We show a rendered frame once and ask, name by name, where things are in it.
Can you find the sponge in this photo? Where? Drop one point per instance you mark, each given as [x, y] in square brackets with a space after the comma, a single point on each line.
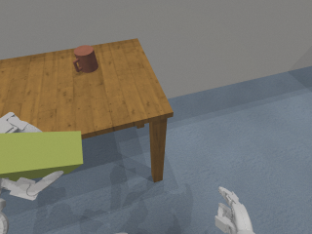
[38, 154]

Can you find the robot left forearm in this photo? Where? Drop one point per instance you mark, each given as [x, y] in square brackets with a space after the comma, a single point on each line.
[4, 222]

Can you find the left robot hand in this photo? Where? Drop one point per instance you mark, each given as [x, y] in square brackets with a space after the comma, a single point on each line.
[24, 187]

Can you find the right robot hand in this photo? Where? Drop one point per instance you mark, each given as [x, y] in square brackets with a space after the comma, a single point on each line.
[232, 220]

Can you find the table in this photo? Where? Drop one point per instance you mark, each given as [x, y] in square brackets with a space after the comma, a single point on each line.
[47, 92]

